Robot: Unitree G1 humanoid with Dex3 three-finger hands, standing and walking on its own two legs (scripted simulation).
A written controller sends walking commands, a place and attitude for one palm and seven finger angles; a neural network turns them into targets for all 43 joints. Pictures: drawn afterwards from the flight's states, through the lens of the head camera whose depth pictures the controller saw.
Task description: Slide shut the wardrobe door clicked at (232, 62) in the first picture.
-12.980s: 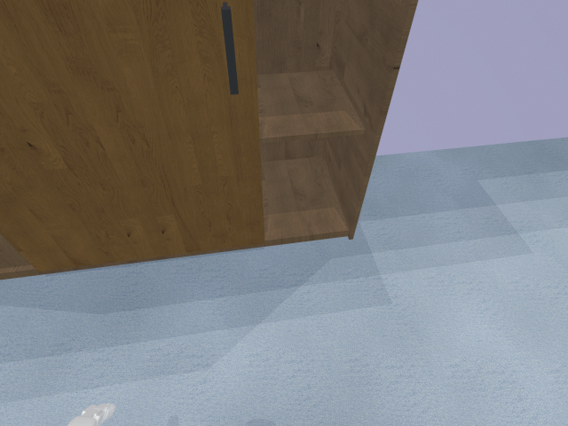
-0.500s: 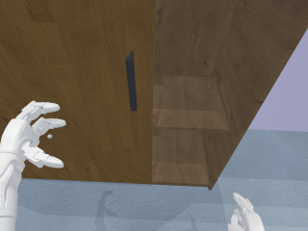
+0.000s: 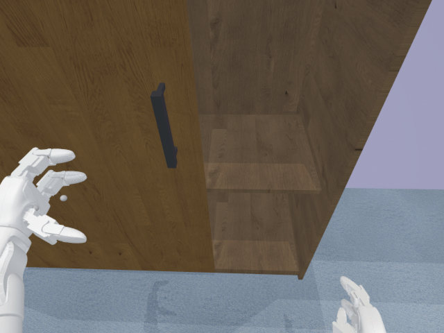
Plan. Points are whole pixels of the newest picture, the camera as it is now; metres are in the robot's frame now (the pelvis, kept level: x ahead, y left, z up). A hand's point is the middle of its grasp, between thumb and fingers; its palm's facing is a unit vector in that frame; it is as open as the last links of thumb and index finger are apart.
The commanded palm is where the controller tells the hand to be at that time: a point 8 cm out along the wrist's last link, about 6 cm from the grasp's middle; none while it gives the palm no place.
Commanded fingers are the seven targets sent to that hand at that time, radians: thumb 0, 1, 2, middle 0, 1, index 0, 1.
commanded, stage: move the hooked fingers beside the handle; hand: left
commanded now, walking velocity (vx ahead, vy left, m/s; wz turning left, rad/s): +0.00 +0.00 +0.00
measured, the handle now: (167, 128) +0.50 +0.17 +0.12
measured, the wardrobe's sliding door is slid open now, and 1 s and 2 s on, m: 0.38 0.38 0.38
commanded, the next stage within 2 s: none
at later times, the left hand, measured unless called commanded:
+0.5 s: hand (83, 174) +0.34 +0.28 +0.14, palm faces +0.08 -1.00 -0.04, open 14.0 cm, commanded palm +0.30 +0.32 +0.14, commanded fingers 0.00 -0.50 0.30 -0.30 -1.20 -0.30 -1.20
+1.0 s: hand (110, 156) +0.39 +0.25 +0.13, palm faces +0.06 -1.00 -0.01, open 14.0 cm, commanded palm +0.36 +0.30 +0.13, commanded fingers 0.00 -0.50 0.30 -0.30 -1.20 -0.30 -1.20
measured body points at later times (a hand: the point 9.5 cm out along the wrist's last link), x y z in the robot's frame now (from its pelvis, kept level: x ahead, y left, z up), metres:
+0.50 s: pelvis +0.01 +0.01 +0.00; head +0.02 -0.01 +0.45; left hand +0.33 +0.33 +0.14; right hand +0.15 -0.25 -0.09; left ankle +0.05 +0.11 -0.73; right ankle -0.03 -0.08 -0.73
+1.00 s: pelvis +0.01 +0.04 +0.00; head +0.02 +0.04 +0.45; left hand +0.38 +0.31 +0.13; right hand +0.13 -0.21 -0.10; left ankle +0.05 +0.11 -0.73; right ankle -0.03 -0.08 -0.73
